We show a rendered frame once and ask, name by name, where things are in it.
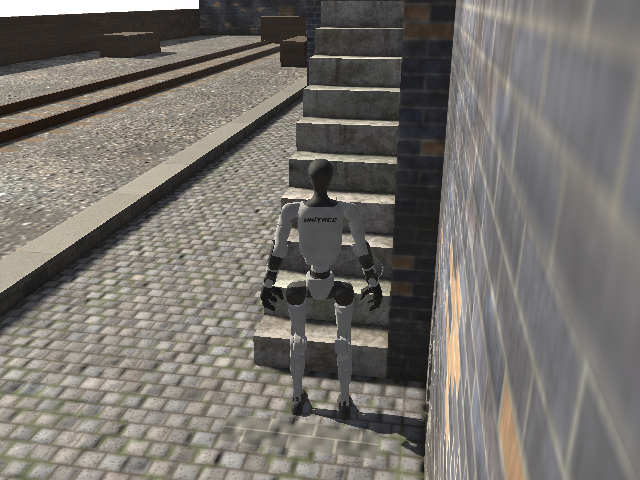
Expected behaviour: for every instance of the right robot forearm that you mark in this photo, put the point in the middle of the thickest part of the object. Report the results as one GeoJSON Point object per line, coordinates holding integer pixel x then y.
{"type": "Point", "coordinates": [368, 268]}

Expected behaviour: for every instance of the robot right upper arm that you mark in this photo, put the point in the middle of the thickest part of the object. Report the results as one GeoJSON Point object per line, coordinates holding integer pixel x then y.
{"type": "Point", "coordinates": [352, 213]}

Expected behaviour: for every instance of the robot left upper arm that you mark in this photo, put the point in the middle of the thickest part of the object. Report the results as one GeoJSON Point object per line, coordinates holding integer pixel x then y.
{"type": "Point", "coordinates": [288, 212]}

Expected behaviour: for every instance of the robot left hand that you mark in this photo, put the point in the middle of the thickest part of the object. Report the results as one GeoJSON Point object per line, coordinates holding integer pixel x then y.
{"type": "Point", "coordinates": [266, 294]}

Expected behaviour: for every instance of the left robot foot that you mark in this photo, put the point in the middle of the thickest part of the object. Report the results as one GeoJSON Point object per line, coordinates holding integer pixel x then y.
{"type": "Point", "coordinates": [297, 406]}

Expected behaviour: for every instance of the left robot shin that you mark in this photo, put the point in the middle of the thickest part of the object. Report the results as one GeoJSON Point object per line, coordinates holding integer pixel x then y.
{"type": "Point", "coordinates": [297, 366]}

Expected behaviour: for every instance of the left robot forearm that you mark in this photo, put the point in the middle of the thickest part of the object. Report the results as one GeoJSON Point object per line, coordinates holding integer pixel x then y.
{"type": "Point", "coordinates": [272, 269]}

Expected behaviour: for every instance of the robot right hand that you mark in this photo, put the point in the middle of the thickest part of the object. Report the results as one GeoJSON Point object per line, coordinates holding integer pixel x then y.
{"type": "Point", "coordinates": [377, 296]}

